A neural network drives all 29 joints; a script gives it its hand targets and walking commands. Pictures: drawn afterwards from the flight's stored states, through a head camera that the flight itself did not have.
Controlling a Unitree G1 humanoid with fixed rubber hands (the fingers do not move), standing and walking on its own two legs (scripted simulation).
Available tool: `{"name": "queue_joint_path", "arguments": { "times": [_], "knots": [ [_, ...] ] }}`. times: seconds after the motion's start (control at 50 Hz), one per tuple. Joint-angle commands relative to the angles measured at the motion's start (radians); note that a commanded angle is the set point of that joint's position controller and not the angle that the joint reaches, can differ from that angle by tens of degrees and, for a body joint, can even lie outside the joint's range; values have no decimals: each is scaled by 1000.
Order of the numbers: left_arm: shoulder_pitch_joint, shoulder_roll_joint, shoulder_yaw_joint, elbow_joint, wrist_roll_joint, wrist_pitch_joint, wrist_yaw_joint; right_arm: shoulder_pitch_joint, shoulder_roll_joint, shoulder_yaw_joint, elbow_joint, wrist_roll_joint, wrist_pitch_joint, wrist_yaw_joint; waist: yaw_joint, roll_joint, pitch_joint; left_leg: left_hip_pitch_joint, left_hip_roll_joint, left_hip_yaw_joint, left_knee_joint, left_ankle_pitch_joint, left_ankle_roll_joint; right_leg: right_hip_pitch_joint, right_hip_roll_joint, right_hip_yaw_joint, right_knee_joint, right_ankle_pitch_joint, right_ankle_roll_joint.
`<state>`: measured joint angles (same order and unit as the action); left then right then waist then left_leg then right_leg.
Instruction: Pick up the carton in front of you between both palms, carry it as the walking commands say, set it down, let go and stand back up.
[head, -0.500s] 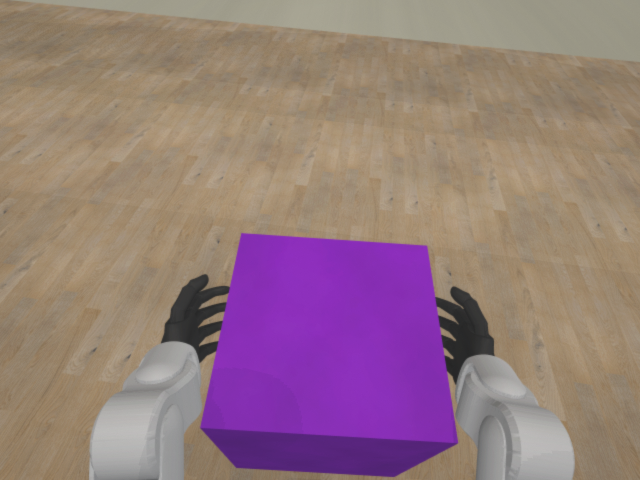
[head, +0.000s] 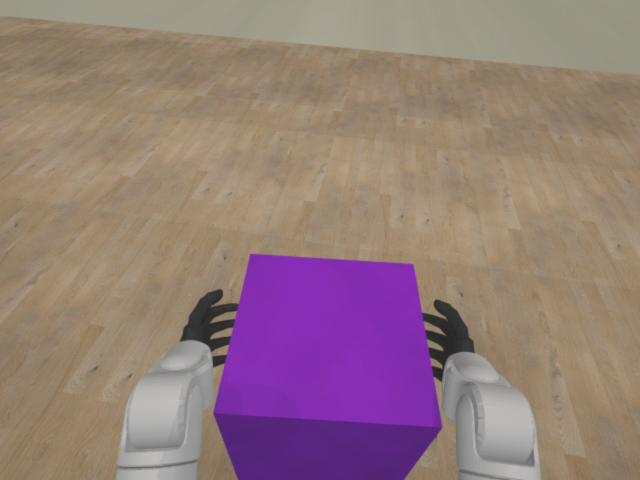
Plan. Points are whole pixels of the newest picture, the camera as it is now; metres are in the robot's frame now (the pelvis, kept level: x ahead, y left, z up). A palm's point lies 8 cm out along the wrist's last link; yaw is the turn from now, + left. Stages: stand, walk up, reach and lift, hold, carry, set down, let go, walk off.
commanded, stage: carry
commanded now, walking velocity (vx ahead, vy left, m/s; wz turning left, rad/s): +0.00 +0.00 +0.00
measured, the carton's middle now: (324, 377) +0.26 +0.00 -0.02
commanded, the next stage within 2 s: hold in 1.50 s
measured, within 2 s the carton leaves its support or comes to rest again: neither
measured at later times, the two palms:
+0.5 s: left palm (195, 364) +0.25 +0.16 +0.03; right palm (441, 374) +0.25 -0.14 +0.03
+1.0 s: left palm (184, 372) +0.24 +0.17 +0.04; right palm (438, 382) +0.24 -0.13 +0.04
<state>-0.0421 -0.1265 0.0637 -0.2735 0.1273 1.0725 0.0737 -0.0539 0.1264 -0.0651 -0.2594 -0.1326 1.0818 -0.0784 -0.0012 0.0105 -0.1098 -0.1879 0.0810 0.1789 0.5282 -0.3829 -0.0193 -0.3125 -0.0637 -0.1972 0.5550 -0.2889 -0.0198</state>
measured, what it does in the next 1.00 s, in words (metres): stands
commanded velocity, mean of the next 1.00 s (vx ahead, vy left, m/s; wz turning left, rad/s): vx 0.00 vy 0.00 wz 0.00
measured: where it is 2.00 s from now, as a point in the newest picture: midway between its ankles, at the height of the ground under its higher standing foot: outside the picture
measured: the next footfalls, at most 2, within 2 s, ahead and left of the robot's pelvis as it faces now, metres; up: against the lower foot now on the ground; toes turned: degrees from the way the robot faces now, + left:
none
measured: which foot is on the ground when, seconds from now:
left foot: down 0.00-1.00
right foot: down 0.00-1.00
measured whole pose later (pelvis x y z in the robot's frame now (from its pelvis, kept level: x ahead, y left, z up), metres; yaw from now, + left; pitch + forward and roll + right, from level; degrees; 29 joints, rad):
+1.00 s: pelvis -0.04 +0.02 +0.00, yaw +0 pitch +1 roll +0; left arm -0.18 -0.14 0.16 0.13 0.22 0.74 0.02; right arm -0.19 0.14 -0.15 0.14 -0.22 0.75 -0.04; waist 0.00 0.00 -0.07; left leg -0.23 0.05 0.18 0.52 -0.32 0.02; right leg -0.33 -0.09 -0.19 0.51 -0.20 -0.01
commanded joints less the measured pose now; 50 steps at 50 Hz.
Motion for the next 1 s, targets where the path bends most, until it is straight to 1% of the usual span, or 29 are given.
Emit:
{"name": "queue_joint_path", "arguments": {
  "times": [0.0, 0.12, 0.18, 0.26, 0.32, 0.38, 0.44, 0.5, 0.56, 0.62, 0.74, 0.98],
  "knots": [
    [-426, -743, -578, -50, -238, -79, -168, -439, 748, 598, -73, 253, -90, 168, -1, -8, -249, 47, 94, -74, -43, 481, 8, 173, -114, 107, -30, 536, -4],
    [-467, -727, -498, 101, -176, -189, -190, -482, 735, 522, 77, 196, -199, 191, 0, -7, -218, 30, 93, -79, -72, 397, 13, 156, -115, 110, -62, 436, -2],
    [-508, -737, -467, 185, -153, -253, -205, -520, 745, 487, 161, 174, -262, 208, 0, -6, -205, 22, 92, -84, -87, 346, 17, 145, -115, 114, -80, 380, -1],
    [-570, -762, -427, 301, -126, -349, -229, -582, 767, 442, 278, 146, -357, 233, 2, -8, -208, 18, 91, -90, -98, 302, 22, 142, -115, 115, -92, 337, 0],
    [-626, -805, -430, 359, -122, -417, -250, -636, 807, 440, 336, 140, -425, 251, 2, -9, -221, 19, 90, -93, -102, 281, 25, 146, -114, 114, -97, 317, 1],
    [-666, -859, -457, 372, -133, -452, -267, -672, 862, 467, 349, 149, -460, 267, 2, -9, -238, 24, 90, -95, -100, 280, 28, 153, -114, 113, -96, 312, 1],
    [-665, -898, -494, 344, -152, -447, -275, -671, 902, 508, 323, 169, -456, 275, 1, -8, -260, 31, 90, -94, -91, 303, 29, 162, -115, 110, -90, 329, 2],
    [-632, -913, -526, 298, -173, -410, -272, -640, 919, 542, 276, 190, -420, 272, 0, -7, -278, 36, 91, -93, -78, 338, 28, 168, -117, 107, -80, 357, 3],
    [-588, -888, -502, 305, -158, -377, -267, -596, 894, 518, 279, 175, -387, 268, 0, -7, -277, 30, 92, -92, -72, 356, 29, 164, -118, 106, -73, 372, 5],
    [-580, -873, -479, 321, -144, -370, -266, -589, 878, 493, 295, 162, -379, 268, 0, -7, -255, 14, 92, -94, -78, 342, 29, 150, -119, 108, -76, 353, 7],
    [-627, -888, -486, 314, -155, -377, -269, -636, 896, 503, 291, 175, -385, 271, 0, -7, -229, -5, 91, -101, -98, 297, 34, 136, -116, 111, -91, 298, 10],
    [-618, -889, -487, 317, -154, -372, -270, -626, 897, 502, 293, 173, -382, 272, 0, -7, -250, -2, 90, -100, -93, 311, 40, 143, -118, 109, -88, 304, 12]
  ]
}}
